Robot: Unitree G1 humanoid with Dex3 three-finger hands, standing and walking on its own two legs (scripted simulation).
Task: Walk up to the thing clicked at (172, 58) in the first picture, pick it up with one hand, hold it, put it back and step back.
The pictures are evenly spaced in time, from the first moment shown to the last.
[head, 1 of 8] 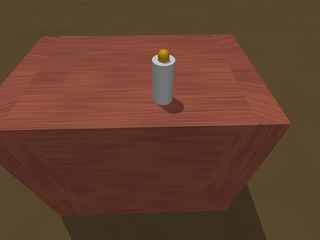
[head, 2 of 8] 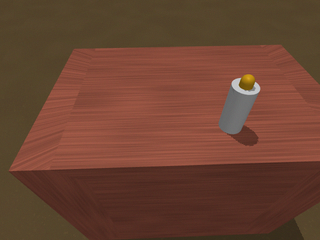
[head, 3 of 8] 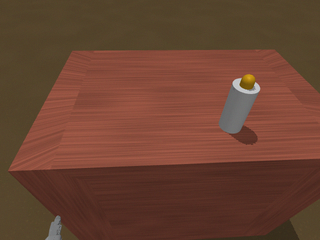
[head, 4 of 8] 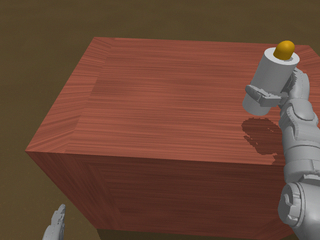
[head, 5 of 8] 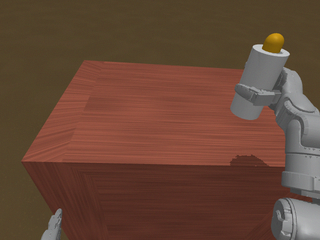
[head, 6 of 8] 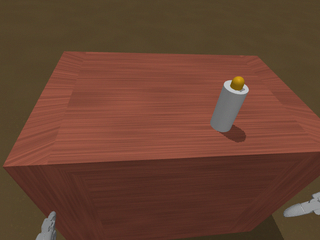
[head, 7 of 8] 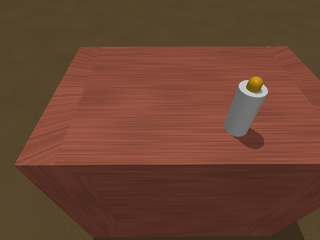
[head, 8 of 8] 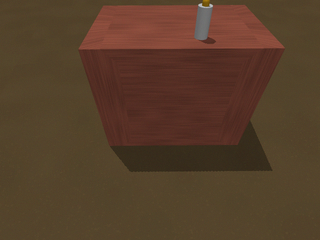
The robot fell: no
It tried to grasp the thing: yes
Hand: right
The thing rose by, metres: 0.24
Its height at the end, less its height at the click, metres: +0.00
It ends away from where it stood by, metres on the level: 0.01
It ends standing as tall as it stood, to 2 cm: yes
